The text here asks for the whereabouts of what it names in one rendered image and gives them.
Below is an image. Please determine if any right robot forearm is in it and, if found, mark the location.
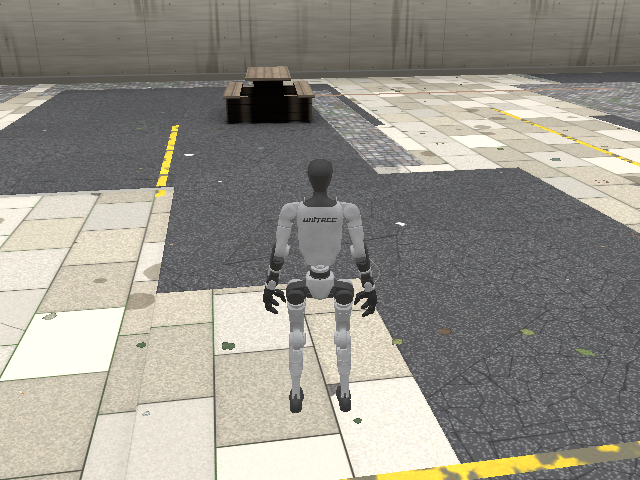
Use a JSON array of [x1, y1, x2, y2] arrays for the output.
[[355, 243, 375, 292]]

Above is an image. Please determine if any robot right upper arm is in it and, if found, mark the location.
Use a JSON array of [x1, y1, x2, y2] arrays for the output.
[[341, 202, 366, 258]]

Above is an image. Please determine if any right robot hand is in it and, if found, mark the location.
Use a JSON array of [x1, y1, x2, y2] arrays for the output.
[[354, 289, 378, 317]]

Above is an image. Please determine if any left robot forearm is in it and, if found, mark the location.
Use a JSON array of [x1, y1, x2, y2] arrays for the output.
[[265, 242, 284, 290]]

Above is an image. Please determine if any left robot foot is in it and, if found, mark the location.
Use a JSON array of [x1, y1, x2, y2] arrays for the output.
[[289, 387, 304, 413]]

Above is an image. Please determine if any right robot thigh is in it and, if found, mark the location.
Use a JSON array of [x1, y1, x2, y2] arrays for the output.
[[334, 279, 354, 349]]

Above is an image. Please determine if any left robot hand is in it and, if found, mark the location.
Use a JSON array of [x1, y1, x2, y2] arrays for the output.
[[263, 286, 286, 314]]

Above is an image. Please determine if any robot left upper arm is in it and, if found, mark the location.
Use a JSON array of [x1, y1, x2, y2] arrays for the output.
[[274, 202, 299, 258]]

